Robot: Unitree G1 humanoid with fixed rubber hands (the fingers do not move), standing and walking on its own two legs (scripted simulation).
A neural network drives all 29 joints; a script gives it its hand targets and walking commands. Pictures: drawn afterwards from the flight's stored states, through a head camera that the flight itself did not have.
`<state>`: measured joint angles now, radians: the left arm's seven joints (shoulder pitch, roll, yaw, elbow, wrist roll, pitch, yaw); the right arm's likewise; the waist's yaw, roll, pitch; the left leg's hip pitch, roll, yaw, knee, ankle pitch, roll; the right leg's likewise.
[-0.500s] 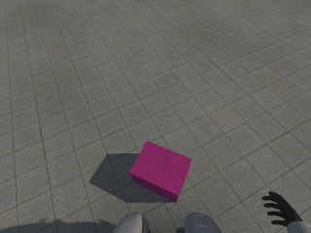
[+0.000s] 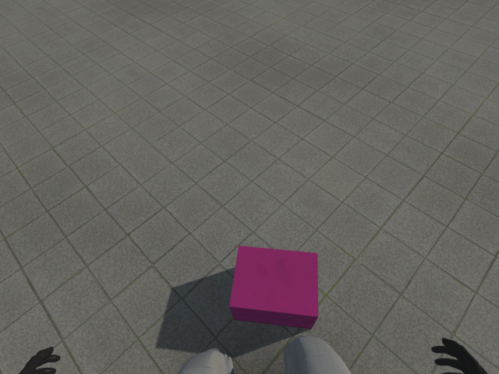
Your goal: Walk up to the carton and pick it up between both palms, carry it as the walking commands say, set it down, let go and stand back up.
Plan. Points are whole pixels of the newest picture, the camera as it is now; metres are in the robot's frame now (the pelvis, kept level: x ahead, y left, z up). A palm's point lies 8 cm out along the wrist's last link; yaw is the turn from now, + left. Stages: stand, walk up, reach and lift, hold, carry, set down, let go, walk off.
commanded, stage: walk up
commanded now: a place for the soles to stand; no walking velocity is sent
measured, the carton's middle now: (274, 287) +0.43 -0.07 -0.64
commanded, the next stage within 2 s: none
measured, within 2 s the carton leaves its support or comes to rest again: neither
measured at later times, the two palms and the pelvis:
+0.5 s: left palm (58, 362) +0.16 +0.32 -0.08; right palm out of the picture +0.01 -0.30 -0.06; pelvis -0.01 +0.03 +0.02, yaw -11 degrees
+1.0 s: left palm (79, 354) +0.17 +0.28 -0.06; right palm out of the picture +0.03 -0.34 -0.07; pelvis +0.00 +0.00 +0.03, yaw -14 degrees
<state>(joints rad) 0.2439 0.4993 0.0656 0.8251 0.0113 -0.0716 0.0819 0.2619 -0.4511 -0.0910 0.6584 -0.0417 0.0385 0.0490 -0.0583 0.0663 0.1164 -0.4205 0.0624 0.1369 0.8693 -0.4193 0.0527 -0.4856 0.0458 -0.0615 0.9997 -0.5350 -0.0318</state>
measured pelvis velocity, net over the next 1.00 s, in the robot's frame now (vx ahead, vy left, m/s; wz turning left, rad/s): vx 0.00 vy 0.00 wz -0.25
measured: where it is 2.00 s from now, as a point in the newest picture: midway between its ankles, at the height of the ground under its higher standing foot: outside the picture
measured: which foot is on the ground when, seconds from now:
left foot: down 0.00-1.00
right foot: up 0.00-0.04, down 0.06-0.18, up 0.20-0.50, down 0.52-1.00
